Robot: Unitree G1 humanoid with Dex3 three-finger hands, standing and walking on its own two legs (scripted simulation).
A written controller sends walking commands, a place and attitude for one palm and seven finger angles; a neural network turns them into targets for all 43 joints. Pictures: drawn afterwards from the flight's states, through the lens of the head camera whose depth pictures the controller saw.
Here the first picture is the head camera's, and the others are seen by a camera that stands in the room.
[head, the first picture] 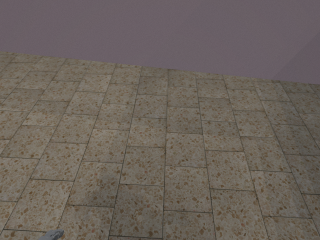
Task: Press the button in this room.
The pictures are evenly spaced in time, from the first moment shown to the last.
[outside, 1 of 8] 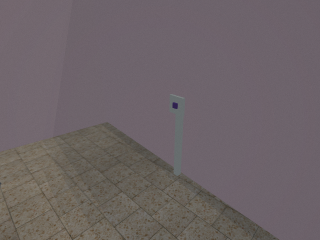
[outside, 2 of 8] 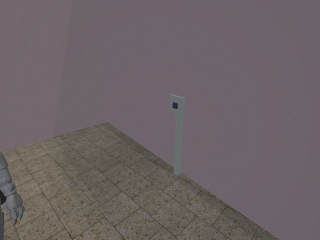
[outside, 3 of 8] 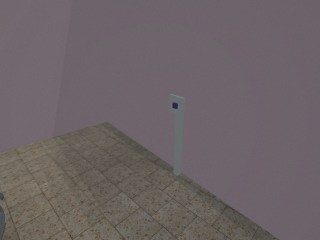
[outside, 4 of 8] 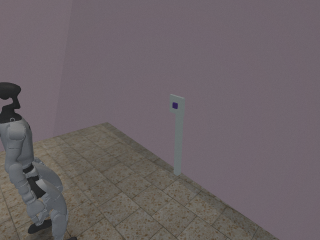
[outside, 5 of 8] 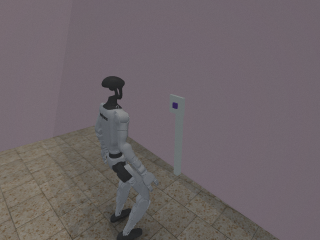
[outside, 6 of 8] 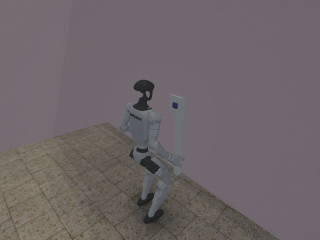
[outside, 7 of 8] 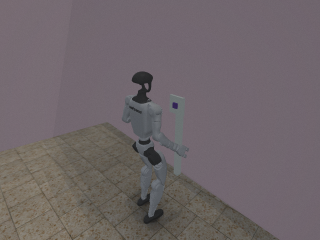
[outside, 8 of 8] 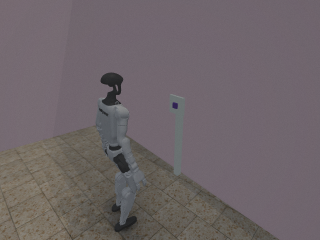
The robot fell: no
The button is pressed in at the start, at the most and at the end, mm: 0 13 0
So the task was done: yes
